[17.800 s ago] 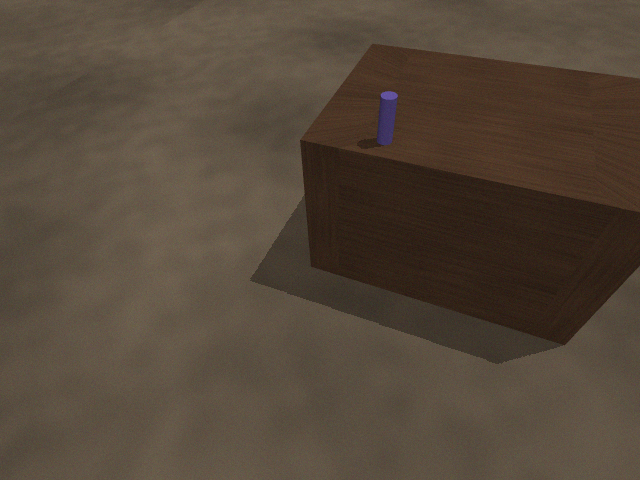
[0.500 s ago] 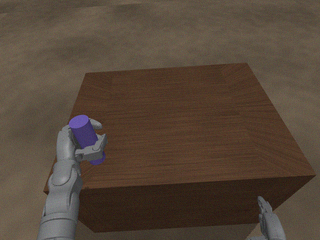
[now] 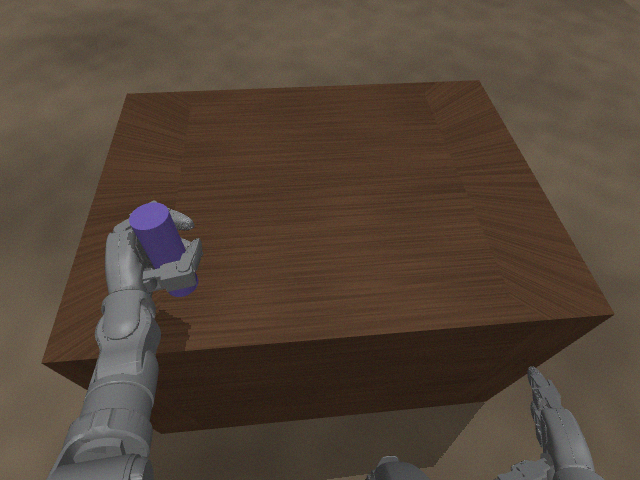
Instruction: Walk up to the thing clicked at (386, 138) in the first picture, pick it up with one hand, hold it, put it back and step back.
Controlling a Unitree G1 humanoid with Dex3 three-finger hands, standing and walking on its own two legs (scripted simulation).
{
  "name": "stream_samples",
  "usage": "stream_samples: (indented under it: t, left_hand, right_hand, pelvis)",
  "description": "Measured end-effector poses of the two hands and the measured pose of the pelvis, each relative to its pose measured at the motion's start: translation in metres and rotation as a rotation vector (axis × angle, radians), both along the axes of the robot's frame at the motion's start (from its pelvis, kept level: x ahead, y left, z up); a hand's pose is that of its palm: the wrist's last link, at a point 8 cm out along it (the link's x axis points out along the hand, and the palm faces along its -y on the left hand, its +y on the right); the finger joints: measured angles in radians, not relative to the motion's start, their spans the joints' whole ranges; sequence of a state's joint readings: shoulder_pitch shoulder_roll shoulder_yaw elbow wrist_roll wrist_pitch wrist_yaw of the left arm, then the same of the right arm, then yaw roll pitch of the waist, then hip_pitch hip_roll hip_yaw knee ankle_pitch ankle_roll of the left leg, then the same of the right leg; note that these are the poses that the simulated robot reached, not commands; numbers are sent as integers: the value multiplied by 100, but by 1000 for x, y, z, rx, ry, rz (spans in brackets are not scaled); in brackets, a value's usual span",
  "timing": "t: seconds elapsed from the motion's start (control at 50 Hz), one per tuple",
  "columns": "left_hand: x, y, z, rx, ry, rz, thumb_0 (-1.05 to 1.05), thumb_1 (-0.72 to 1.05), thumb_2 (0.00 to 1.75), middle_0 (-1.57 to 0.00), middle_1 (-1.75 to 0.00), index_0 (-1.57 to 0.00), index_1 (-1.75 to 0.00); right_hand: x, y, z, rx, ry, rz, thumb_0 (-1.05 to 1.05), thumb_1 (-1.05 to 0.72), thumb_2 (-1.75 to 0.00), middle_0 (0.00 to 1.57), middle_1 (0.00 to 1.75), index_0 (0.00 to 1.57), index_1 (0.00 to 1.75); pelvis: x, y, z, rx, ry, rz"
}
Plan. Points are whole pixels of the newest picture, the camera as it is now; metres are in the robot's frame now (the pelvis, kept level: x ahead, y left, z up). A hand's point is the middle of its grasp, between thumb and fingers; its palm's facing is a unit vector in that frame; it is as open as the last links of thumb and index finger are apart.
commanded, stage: crouch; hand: left
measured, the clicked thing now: (167, 253) +0.40 +0.19 +0.05
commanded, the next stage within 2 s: lower in 0.06 s
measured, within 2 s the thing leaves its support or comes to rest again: rests again in 1.26 s
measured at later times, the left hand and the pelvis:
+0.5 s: hand (187, 267) +0.41 +0.18 -0.01, palm faces +0.14 -0.99 -0.02, open 5.9 cm; pelvis -0.01 +0.00 -0.03, yaw +0 degrees
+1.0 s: hand (192, 275) +0.42 +0.18 -0.05, palm faces +0.15 -0.99 -0.02, open 5.9 cm; pelvis -0.01 +0.00 -0.06, yaw +0 degrees
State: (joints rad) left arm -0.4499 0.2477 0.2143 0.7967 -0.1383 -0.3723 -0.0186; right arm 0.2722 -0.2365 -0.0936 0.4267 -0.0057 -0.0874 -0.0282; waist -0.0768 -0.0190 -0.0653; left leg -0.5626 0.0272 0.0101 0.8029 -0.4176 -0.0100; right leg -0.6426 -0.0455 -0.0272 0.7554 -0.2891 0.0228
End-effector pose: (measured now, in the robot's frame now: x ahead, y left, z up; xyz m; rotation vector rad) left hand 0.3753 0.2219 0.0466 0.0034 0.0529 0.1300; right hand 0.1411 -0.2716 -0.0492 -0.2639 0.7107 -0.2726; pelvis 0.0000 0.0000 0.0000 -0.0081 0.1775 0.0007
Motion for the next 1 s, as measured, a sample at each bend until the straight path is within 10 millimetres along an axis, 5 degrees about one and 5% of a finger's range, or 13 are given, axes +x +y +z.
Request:
stream_samples:
  t: [0.38,1.0]
  left_hand:
    - [9,2,-37,13,19,-6,2,6,120,-99,-119,-99,-115]
    - [20,7,-94,11,-7,25,2,6,120,-99,-120,-99,-115]
  right_hand:
    - [0,18,-2,15,-23,82,-1,51,-6,6,5,6,5]
    - [-9,14,-2,-71,-52,122,-1,51,-6,6,5,6,5]
  pelvis:
    - [-3,0,-20,-7,70,5]
    - [-13,-3,-59,-13,174,10]
